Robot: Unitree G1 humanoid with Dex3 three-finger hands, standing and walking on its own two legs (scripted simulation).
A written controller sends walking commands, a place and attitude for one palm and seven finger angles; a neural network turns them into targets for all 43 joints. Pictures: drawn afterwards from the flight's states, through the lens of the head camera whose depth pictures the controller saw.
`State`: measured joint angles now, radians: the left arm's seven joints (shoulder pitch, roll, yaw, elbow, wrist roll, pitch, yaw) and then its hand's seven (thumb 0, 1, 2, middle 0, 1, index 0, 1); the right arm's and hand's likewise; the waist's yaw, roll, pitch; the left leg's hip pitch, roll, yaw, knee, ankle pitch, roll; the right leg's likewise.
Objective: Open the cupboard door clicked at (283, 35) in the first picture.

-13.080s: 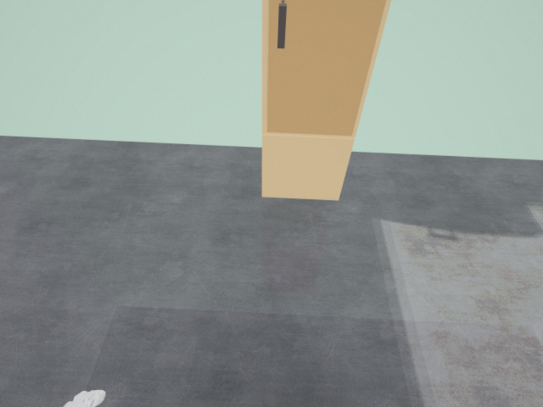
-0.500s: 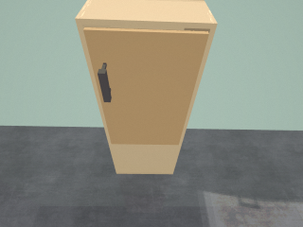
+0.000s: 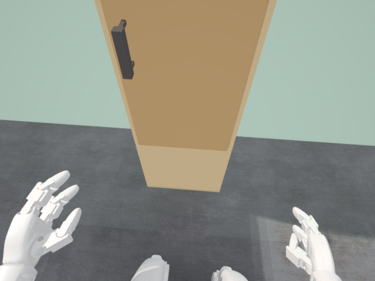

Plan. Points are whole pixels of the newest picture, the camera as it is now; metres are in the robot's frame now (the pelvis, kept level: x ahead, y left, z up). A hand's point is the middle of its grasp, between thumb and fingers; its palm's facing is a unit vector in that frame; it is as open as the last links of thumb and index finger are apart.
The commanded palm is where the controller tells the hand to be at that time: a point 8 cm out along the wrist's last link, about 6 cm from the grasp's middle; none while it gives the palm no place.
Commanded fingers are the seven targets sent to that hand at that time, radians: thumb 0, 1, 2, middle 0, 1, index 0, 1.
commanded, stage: raise the hand with hooked fingers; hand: left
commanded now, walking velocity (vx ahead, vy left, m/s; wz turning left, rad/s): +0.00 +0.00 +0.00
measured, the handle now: (125, 50) +0.58 +0.21 +0.17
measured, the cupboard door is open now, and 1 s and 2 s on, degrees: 0 0 0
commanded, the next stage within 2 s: move the hooked fingers beside the handle in 1.66 s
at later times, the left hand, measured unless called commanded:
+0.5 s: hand (47, 184) +0.25 +0.28 +0.10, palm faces +0.06 -1.00 -0.04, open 11.7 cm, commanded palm +0.23 +0.33 +0.12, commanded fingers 0.00 -0.22 0.42 -0.28 -1.02 -0.28 -1.02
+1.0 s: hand (14, 140) +0.30 +0.33 +0.17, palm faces +0.08 -1.00 -0.04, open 13.9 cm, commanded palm +0.27 +0.37 +0.17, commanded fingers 0.00 -0.50 0.30 -0.30 -1.20 -0.30 -1.20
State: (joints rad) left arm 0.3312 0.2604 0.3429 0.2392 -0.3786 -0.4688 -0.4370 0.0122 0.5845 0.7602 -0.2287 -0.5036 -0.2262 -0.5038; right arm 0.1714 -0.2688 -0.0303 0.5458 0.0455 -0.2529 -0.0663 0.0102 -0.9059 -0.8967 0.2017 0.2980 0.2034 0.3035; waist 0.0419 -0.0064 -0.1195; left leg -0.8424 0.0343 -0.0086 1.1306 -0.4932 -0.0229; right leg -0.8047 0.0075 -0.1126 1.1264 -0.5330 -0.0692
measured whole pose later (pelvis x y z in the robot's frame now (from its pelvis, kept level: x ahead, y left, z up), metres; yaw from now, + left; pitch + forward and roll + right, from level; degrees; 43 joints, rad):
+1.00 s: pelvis +0.02 +0.06 +0.06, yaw +0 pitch +3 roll -2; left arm -0.01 0.40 0.39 0.25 -0.32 -0.12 -0.40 -0.01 -0.47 0.31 -0.30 -1.18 -0.30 -1.18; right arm 0.25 -0.25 0.08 0.59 0.05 -0.22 -0.10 0.01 -0.90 -0.90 0.21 0.30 0.21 0.30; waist 0.04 0.02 -0.05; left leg -0.44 -0.01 0.02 0.73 -0.35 0.05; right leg -0.38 -0.02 -0.08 0.66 -0.34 0.01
